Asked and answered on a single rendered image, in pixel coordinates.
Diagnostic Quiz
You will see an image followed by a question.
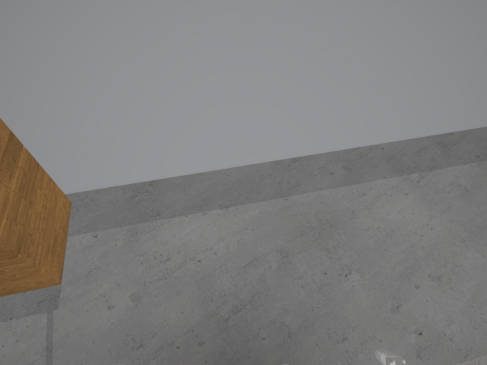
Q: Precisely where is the right robot hand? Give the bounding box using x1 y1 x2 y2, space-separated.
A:
374 348 406 365

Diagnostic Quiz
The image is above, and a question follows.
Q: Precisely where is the cupboard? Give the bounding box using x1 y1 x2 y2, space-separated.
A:
0 118 72 297

